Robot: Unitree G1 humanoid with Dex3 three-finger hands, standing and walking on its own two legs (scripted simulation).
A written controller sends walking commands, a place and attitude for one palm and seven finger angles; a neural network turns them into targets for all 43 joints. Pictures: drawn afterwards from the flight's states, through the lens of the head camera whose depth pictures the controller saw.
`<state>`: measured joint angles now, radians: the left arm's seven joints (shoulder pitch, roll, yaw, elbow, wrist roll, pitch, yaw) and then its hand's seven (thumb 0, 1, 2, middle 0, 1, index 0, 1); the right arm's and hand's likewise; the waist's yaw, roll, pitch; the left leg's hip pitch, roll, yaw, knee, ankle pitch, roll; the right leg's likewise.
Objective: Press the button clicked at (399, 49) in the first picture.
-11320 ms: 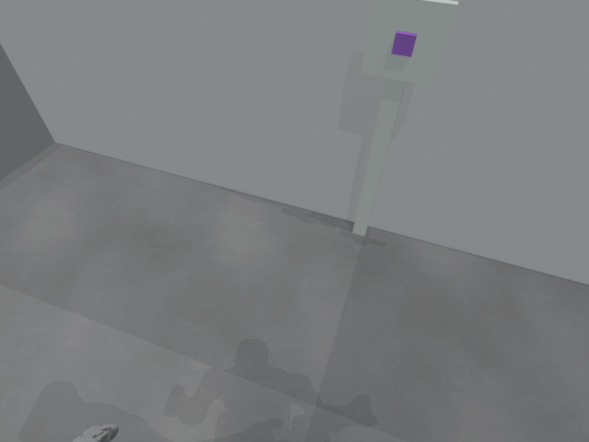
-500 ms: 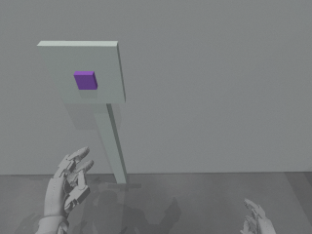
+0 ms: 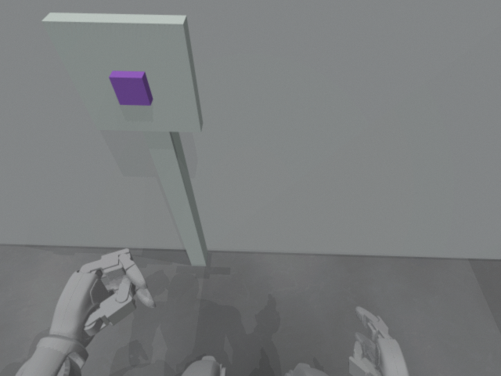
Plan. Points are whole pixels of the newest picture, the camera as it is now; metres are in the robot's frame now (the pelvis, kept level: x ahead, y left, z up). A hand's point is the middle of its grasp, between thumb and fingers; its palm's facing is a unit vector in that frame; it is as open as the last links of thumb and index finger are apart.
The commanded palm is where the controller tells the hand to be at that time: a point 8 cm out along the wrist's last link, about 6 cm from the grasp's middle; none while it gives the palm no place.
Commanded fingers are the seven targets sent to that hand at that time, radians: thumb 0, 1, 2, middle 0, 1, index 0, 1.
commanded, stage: raise the hand and make a fist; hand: left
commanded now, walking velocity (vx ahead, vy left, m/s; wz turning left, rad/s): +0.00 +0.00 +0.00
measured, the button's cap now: (132, 87) +0.56 +0.24 +0.15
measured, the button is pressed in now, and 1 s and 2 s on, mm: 0 0 0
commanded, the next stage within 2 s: aim a knuckle at the button in 1.22 s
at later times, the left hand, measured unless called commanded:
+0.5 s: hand (82, 265) +0.24 +0.22 +0.12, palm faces +0.08 -0.99 -0.07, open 3.1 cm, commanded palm +0.21 +0.28 +0.12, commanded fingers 0.00 0.90 0.90 -1.30 -1.50 -1.30 -1.50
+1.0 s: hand (77, 240) +0.26 +0.23 +0.14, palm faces +0.01 -1.00 -0.05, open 3.1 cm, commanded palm +0.23 +0.28 +0.15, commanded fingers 0.00 0.90 0.90 -1.30 -1.50 -1.30 -1.50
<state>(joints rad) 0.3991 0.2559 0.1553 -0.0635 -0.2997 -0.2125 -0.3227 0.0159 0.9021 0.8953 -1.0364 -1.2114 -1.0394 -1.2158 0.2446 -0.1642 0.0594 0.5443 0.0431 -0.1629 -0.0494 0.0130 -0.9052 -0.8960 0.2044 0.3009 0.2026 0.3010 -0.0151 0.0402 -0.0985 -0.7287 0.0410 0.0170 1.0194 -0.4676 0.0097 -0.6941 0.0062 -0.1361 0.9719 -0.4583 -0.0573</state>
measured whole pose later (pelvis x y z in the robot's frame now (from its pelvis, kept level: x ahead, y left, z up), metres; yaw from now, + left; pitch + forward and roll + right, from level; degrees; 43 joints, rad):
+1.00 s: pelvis +0.03 +0.02 +0.04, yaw +0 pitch +3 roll -1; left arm 0.29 0.29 0.24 -0.09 -0.31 -0.06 -0.28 0.02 0.90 0.90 -1.30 -1.50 -1.30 -1.50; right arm 0.27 -0.26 0.05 0.58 0.05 -0.23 -0.06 0.01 -0.91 -0.90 0.20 0.30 0.20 0.30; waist 0.01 0.05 -0.07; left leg -0.38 0.00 0.05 0.70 -0.38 0.04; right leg -0.35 -0.01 -0.10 0.65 -0.36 -0.02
